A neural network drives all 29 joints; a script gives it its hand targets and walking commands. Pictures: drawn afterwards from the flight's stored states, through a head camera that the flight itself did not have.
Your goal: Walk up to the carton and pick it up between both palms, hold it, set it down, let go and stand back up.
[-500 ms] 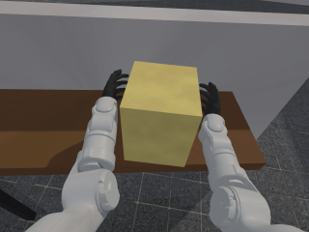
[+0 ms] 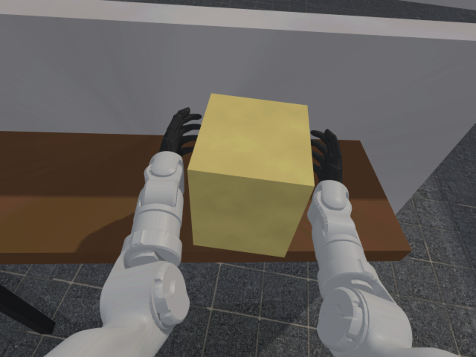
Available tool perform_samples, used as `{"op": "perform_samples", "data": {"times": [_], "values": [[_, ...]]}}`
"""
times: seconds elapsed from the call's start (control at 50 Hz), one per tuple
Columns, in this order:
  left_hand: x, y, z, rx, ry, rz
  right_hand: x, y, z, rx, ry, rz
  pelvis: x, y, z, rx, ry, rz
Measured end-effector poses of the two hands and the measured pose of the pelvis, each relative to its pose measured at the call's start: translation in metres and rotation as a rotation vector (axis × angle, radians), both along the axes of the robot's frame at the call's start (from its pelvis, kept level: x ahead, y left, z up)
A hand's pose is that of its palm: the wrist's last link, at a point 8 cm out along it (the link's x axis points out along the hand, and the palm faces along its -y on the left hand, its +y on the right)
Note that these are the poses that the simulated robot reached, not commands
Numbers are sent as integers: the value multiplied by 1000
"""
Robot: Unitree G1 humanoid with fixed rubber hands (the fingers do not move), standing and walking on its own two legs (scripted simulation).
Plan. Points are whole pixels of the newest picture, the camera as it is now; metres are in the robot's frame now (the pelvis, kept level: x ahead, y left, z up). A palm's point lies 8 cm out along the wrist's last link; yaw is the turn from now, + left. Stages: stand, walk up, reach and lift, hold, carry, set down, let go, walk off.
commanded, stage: set down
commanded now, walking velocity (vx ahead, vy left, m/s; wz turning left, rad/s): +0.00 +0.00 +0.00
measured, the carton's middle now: (248, 177) +0.42 -0.01 +0.05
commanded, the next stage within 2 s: none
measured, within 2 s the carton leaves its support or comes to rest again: neither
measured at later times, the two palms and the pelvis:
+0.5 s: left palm (172, 154) +0.41 +0.12 +0.11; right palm (328, 179) +0.37 -0.14 +0.10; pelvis +0.00 +0.00 +0.00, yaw +0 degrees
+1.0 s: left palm (172, 155) +0.41 +0.12 +0.11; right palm (328, 179) +0.37 -0.15 +0.10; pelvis +0.00 +0.00 +0.00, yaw -1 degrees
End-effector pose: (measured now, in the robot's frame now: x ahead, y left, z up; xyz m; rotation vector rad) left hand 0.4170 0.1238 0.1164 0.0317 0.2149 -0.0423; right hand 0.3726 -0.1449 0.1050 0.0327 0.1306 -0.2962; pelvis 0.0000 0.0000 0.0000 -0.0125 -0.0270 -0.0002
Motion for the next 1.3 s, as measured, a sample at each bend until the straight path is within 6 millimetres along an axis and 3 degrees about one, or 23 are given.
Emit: {"op": "perform_samples", "data": {"times": [1.14,1.3], "values": [[-1,1,-9,-11,-27,1,-1,-3,-3,-92,-54,43,1,1,0,5,-34,-16],[4,2,-37,46,43,-11,4,-6,-33,-58,77,62,-2,4,-2,-1,50,-31]]}}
